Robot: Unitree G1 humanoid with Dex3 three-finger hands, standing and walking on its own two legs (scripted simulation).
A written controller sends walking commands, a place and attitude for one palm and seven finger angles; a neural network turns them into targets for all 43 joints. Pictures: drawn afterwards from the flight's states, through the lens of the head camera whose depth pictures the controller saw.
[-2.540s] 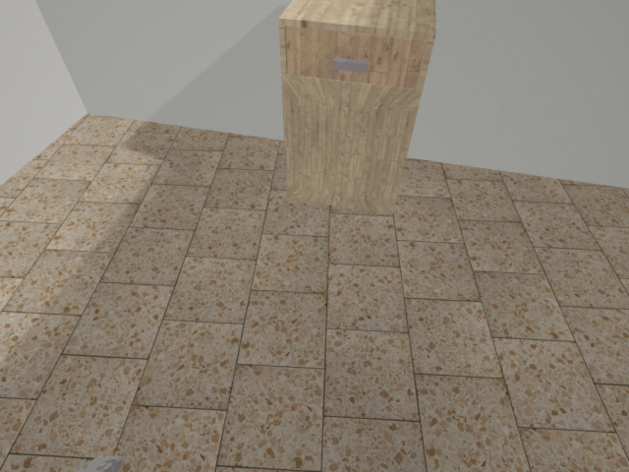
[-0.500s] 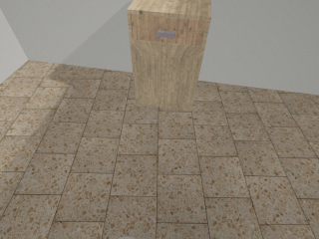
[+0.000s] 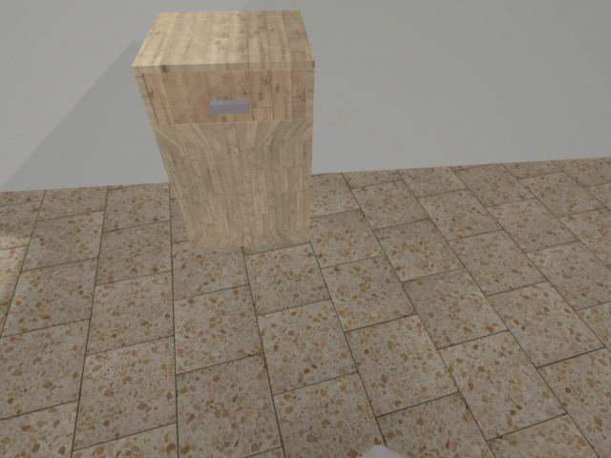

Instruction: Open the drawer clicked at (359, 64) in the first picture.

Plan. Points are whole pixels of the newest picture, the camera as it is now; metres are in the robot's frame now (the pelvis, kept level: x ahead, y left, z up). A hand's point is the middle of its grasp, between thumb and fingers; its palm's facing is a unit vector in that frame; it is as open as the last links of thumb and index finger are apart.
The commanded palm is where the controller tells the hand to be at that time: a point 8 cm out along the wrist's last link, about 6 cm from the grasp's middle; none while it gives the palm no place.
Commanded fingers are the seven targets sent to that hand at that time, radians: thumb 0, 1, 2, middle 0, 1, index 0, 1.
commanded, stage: walk to a spot facing it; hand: left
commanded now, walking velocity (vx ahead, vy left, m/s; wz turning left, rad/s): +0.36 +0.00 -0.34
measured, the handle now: (229, 103) +1.06 +0.29 -0.08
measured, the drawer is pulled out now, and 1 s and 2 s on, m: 0.00 0.00 0.00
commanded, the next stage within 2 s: turn to face it in 0.36 s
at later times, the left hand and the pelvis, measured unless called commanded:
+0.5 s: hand (208, 432) +0.20 +0.17 -0.20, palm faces -0.05 -0.99 -0.14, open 7.3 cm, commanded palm none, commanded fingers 0.00 0.90 0.90 -0.20 -0.30 -0.20 -0.30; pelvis +0.20 +0.00 -0.01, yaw -8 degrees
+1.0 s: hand (236, 331) +0.37 +0.15 -0.16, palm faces +0.06 -0.97 -0.24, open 7.3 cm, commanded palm none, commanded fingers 0.00 0.90 0.90 -0.20 -0.30 -0.20 -0.30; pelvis +0.29 -0.03 +0.00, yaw +2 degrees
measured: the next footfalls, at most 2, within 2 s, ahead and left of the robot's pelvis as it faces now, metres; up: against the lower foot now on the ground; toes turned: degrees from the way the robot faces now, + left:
right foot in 0.14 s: +0.17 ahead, -0.14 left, +0.00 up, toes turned -11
left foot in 0.50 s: +0.34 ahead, +0.10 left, +0.00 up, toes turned +2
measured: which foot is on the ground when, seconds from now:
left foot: down 0.00-0.14, up 0.16-0.48, down 0.50-0.90, up 0.92-1.00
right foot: up 0.00-0.12, down 0.14-0.50, up 0.52-0.86, down 0.88-1.00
